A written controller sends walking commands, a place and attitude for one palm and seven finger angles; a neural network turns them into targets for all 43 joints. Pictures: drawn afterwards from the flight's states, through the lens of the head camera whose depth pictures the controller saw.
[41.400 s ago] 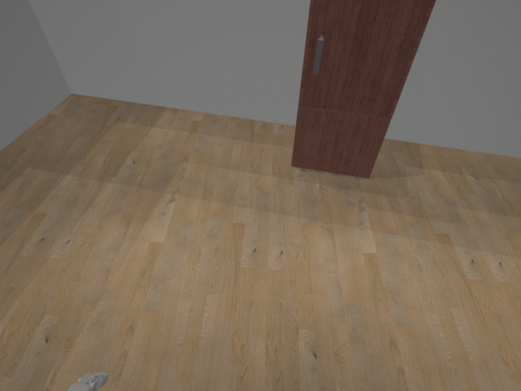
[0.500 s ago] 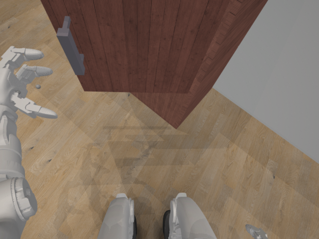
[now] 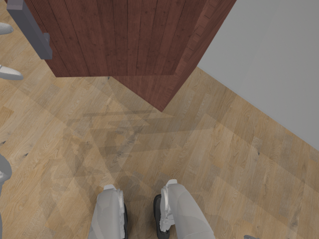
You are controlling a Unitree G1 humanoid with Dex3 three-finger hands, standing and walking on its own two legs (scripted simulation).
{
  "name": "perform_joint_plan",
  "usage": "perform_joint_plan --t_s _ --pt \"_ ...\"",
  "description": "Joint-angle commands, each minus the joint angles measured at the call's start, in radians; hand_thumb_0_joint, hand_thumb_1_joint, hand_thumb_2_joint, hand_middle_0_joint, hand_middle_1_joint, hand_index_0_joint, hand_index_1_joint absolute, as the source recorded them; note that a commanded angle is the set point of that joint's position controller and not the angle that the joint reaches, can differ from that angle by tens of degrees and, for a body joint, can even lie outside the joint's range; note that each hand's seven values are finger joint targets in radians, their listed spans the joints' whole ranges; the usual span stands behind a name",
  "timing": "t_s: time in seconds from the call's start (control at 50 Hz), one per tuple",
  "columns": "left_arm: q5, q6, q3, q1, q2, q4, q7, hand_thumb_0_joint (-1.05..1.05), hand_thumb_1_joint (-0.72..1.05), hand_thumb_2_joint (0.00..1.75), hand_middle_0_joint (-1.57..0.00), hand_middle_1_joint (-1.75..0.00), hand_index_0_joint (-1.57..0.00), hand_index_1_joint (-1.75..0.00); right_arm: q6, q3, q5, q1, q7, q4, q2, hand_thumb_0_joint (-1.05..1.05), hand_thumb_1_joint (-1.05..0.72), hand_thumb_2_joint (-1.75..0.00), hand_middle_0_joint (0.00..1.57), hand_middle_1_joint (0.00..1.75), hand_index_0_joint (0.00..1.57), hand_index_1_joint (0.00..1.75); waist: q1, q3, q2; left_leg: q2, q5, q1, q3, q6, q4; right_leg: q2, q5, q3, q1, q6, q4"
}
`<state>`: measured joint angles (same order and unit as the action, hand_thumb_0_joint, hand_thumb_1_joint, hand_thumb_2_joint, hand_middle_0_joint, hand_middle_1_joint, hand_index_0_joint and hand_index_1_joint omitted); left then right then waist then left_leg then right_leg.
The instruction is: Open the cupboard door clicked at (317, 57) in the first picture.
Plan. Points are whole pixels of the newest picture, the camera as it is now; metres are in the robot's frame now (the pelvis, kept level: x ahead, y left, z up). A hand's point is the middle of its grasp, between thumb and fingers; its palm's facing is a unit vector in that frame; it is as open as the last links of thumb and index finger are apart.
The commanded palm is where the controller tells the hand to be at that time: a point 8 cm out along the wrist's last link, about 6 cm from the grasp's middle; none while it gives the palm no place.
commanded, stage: move the hooked fingers beside the handle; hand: left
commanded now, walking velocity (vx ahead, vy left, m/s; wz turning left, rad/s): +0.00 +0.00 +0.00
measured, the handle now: (34, 25) +0.57 +0.23 +0.05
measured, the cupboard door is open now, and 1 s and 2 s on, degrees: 42 42 42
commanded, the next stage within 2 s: slide the fingers in behind the handle in 0.74 s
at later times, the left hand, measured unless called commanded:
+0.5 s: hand out of the picture +0.50 +0.29 +0.06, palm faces +0.03 -1.00 -0.03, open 14.0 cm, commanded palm +0.50 +0.32 +0.05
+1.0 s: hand out of the picture +0.51 +0.29 +0.05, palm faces +0.02 -1.00 -0.03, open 14.0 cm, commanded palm +0.50 +0.31 +0.05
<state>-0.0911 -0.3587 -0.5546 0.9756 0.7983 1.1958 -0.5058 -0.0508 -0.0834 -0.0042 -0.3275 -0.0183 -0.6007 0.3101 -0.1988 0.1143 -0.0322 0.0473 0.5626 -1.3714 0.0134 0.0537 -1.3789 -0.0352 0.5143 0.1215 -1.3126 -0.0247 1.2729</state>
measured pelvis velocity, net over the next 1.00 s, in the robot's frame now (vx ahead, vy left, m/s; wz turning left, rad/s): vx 0.01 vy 0.01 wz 0.00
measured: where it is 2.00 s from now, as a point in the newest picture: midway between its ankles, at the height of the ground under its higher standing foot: (142, 228)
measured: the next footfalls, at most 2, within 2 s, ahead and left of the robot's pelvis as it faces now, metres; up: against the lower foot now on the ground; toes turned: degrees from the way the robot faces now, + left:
none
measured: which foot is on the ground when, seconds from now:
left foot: down 0.00-1.00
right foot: down 0.00-1.00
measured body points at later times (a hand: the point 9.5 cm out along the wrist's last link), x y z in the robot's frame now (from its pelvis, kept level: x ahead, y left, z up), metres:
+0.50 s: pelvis +0.01 +0.01 +0.02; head +0.19 +0.05 +0.43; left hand +0.50 +0.35 +0.06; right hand +0.04 -0.26 -0.08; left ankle +0.03 +0.08 -0.60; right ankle +0.04 -0.11 -0.60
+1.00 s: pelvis +0.01 +0.01 +0.01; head +0.19 +0.05 +0.42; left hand +0.50 +0.35 +0.06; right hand +0.03 -0.27 -0.09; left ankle +0.03 +0.08 -0.60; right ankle +0.04 -0.11 -0.60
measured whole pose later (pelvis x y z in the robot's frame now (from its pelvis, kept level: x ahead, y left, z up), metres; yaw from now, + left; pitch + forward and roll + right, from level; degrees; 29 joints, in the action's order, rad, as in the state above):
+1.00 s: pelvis +0.01 +0.01 +0.01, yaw +0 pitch +31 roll -7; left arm -0.12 -0.39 -0.53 0.89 0.72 1.13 -0.49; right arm -0.08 -0.08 0.00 -0.32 0.00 -0.60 0.29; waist -0.18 0.12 -0.03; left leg 0.04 0.56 -1.32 0.01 0.06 -1.35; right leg -0.04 0.51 0.12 -1.26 -0.02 1.23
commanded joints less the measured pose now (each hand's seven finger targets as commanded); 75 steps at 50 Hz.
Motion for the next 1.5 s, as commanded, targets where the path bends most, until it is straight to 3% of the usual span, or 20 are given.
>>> perform_joint_plan --t_s 0.0,0.1,0.22,0.32,0.4,0.42,0.52,0.58,0.76,0.82,0.86,0.96,1.06,1.12,1.22,1.28,1.34,1.36,1.44,1.48 --pt "-0.020 -0.057 -0.081 0.307 0.355 -0.247 0.022 0.00 -0.50 0.30 -0.30 -1.20 -0.30 -1.20 0.001 0.079 -0.011 -0.225 -0.009 0.042 0.208 0.00 -0.90 -0.90 0.20 0.30 0.20 0.30 0.028 0.647 -0.258 0.009 -0.562 0.613 0.122 -0.029 0.155 -0.019 -0.282 -0.059 0.215 -0.001 -0.126" --pt "-0.023 -0.052 -0.058 0.283 0.312 -0.269 0.029 0.00 -0.50 0.30 -0.30 -1.20 -0.30 -1.20 -0.014 0.080 -0.005 -0.219 0.000 0.049 0.201 0.00 -0.90 -0.90 0.20 0.30 0.20 0.30 0.014 0.607 -0.222 0.014 -0.534 0.605 0.119 -0.024 0.172 -0.023 -0.276 -0.059 0.220 0.004 -0.145" --pt "-0.029 -0.077 -0.075 0.292 0.314 -0.314 0.042 0.00 -0.50 0.30 -0.30 -1.20 -0.30 -1.20 -0.013 0.088 -0.009 -0.226 0.001 0.033 0.196 0.00 -0.90 -0.90 0.20 0.30 0.20 0.30 0.018 0.619 -0.253 0.016 -0.573 0.663 0.129 -0.035 0.185 -0.025 -0.278 -0.057 0.213 0.001 -0.156" --pt "-0.036 -0.075 -0.038 0.233 0.251 -0.294 0.027 0.00 -0.50 0.30 -0.30 -1.20 -0.30 -1.20 -0.019 0.091 -0.007 -0.228 0.004 0.028 0.191 0.00 -0.90 -0.90 0.20 0.30 0.20 0.30 0.024 0.590 -0.257 0.018 -0.606 0.697 0.132 -0.041 0.200 -0.023 -0.281 -0.051 0.210 -0.001 -0.171" --pt "-0.052 -0.064 0.024 0.214 0.154 -0.273 0.017 0.00 -0.50 0.30 -0.30 -1.20 -0.30 -1.20 -0.021 0.095 -0.004 -0.216 0.004 0.028 0.184 0.00 -0.90 -0.90 0.20 0.30 0.20 0.30 0.007 0.543 -0.232 0.017 -0.590 0.696 0.127 -0.037 0.209 -0.022 -0.274 -0.049 0.187 0.002 -0.186" --pt "-0.054 -0.064 -0.015 0.196 0.197 -0.255 0.021 0.00 -0.50 0.30 -0.30 -1.20 -0.30 -1.20 -0.022 0.095 -0.003 -0.217 0.002 0.029 0.189 0.00 -0.90 -0.90 0.20 0.30 0.20 0.30 0.019 0.538 -0.202 0.014 -0.568 0.667 0.125 -0.035 0.209 -0.022 -0.272 -0.049 0.207 0.001 -0.184" --pt "-0.042 -0.106 -0.042 0.253 0.245 -0.264 0.050 0.00 -0.50 0.30 -0.30 -1.20 -0.30 -1.20 -0.017 0.094 -0.007 -0.200 -0.002 0.030 0.188 0.00 -0.90 -0.90 0.20 0.30 0.20 0.30 0.014 0.519 -0.203 0.007 -0.530 0.623 0.113 -0.034 0.197 -0.024 -0.266 -0.060 0.222 -0.003 -0.173" --pt "-0.038 -0.136 -0.048 0.286 0.264 -0.311 0.059 0.00 -0.50 0.30 -0.30 -1.20 -0.30 -1.20 -0.010 0.092 -0.010 -0.197 -0.001 0.033 0.185 0.00 -0.90 -0.90 0.20 0.30 0.20 0.30 0.023 0.565 -0.252 0.006 -0.554 0.651 0.113 -0.039 0.191 -0.025 -0.276 -0.064 0.232 -0.008 -0.160" --pt "-0.042 -0.082 -0.011 0.273 0.245 -0.208 0.008 0.00 -0.50 0.30 -0.30 -1.20 -0.30 -1.20 -0.016 0.081 -0.001 -0.187 -0.009 0.035 0.197 0.00 -0.90 -0.90 0.20 0.30 0.20 0.30 -0.001 0.538 -0.209 0.005 -0.482 0.591 0.114 -0.025 0.180 -0.022 -0.251 -0.061 0.214 0.000 -0.161" --pt "-0.048 -0.096 -0.033 0.267 0.266 -0.262 0.004 0.00 -0.50 0.30 -0.30 -1.20 -0.30 -1.20 -0.014 0.086 -0.004 -0.192 -0.008 0.038 0.196 0.00 -0.90 -0.90 0.20 0.30 0.20 0.30 0.022 0.604 -0.257 0.006 -0.541 0.645 0.119 -0.035 0.176 -0.023 -0.268 -0.062 0.211 -0.003 -0.153" --pt "-0.057 -0.102 -0.006 0.283 0.222 -0.276 0.008 0.00 -0.50 0.30 -0.30 -1.20 -0.30 -1.20 -0.013 0.086 -0.005 -0.190 -0.005 0.031 0.192 0.00 -0.90 -0.90 0.20 0.30 0.20 0.30 0.006 0.597 -0.236 0.008 -0.541 0.651 0.125 -0.035 0.174 -0.024 -0.265 -0.059 0.197 0.000 -0.157" --pt "-0.060 -0.089 0.013 0.261 0.178 -0.282 0.025 0.00 -0.50 0.30 -0.30 -1.20 -0.30 -1.20 -0.016 0.090 -0.005 -0.195 -0.001 0.026 0.188 0.00 -0.90 -0.90 0.20 0.30 0.20 0.30 0.010 0.591 -0.244 0.009 -0.530 0.660 0.125 -0.035 0.185 -0.023 -0.255 -0.057 0.192 -0.001 -0.164" --pt "-0.046 -0.081 0.001 0.265 0.186 -0.283 0.064 0.00 -0.50 0.30 -0.30 -1.20 -0.30 -1.20 -0.018 0.088 -0.006 -0.197 0.001 0.027 0.182 0.00 -0.90 -0.90 0.20 0.30 0.20 0.30 0.014 0.561 -0.217 0.007 -0.499 0.634 0.123 -0.034 0.198 -0.023 -0.246 -0.055 0.211 -0.002 -0.169" --pt "-0.036 -0.103 -0.017 0.284 0.208 -0.322 0.089 0.00 -0.50 0.30 -0.30 -1.20 -0.30 -1.20 -0.016 0.090 -0.010 -0.198 0.002 0.028 0.180 0.00 -0.90 -0.90 0.20 0.30 0.20 0.30 0.021 0.593 -0.236 0.008 -0.527 0.655 0.124 -0.039 0.196 -0.023 -0.258 -0.057 0.218 -0.004 -0.162" --pt "-0.035 -0.110 0.007 0.262 0.164 -0.279 0.108 0.00 -0.50 0.30 -0.30 -1.20 -0.30 -1.20 -0.015 0.088 -0.010 -0.192 0.005 0.029 0.175 0.00 -0.90 -0.90 0.20 0.30 0.20 0.30 0.009 0.547 -0.198 0.005 -0.483 0.609 0.111 -0.030 0.200 -0.023 -0.254 -0.063 0.236 -0.001 -0.169" --pt "-0.038 -0.111 0.026 0.233 0.129 -0.298 0.102 0.00 -0.50 0.30 -0.30 -1.20 -0.30 -1.20 -0.014 0.091 -0.010 -0.193 0.010 0.035 0.170 0.00 -0.90 -0.90 0.20 0.30 0.20 0.30 0.023 0.575 -0.246 0.004 -0.523 0.653 0.112 -0.037 0.203 -0.022 -0.267 -0.061 0.228 -0.007 -0.165" --pt "-0.046 -0.115 0.021 0.221 0.123 -0.326 0.107 0.00 -0.50 0.30 -0.30 -1.20 -0.30 -1.20 -0.018 0.097 -0.009 -0.197 0.010 0.034 0.173 0.00 -0.90 -0.90 0.20 0.30 0.20 0.30 0.026 0.594 -0.199 0.005 -0.544 0.661 0.117 -0.038 0.210 -0.021 -0.287 -0.060 0.258 -0.002 -0.171" --pt "-0.051 -0.110 0.064 0.213 0.062 -0.318 0.106 0.00 -0.50 0.30 -0.30 -1.20 -0.30 -1.20 -0.017 0.098 -0.005 -0.190 0.013 0.034 0.164 0.00 -0.90 -0.90 0.20 0.30 0.20 0.30 0.014 0.579 -0.200 0.003 -0.539 0.663 0.112 -0.035 0.212 -0.022 -0.290 -0.061 0.250 0.000 -0.180" --pt "-0.056 -0.117 0.031 0.223 0.087 -0.317 0.124 0.00 -0.50 0.30 -0.30 -1.20 -0.30 -1.20 -0.018 0.099 -0.007 -0.193 0.010 0.026 0.165 0.00 -0.90 -0.90 0.20 0.30 0.20 0.30 0.019 0.564 -0.171 0.000 -0.518 0.625 0.103 -0.031 0.212 -0.020 -0.300 -0.066 0.279 0.001 -0.180" --pt "-0.052 -0.130 0.054 0.236 0.057 -0.345 0.137 0.00 -0.50 0.30 -0.30 -1.20 -0.30 -1.20 -0.015 0.100 -0.008 -0.193 0.012 0.028 0.159 0.00 -0.90 -0.90 0.20 0.30 0.20 0.30 0.020 0.573 -0.192 -0.001 -0.538 0.650 0.106 -0.034 0.212 -0.020 -0.301 -0.065 0.268 -0.003 -0.173"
